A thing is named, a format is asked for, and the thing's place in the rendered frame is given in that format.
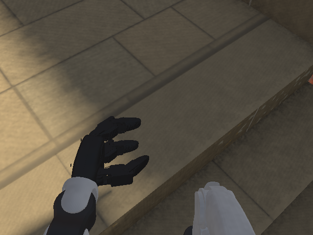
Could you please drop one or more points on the right robot thigh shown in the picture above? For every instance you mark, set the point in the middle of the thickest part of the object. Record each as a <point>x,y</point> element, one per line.
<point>217,209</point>

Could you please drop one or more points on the left robot forearm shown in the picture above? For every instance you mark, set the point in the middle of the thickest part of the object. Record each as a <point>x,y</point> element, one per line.
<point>74,208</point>

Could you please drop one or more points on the left robot hand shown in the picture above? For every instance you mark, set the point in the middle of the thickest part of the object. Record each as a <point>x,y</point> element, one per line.
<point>93,153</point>

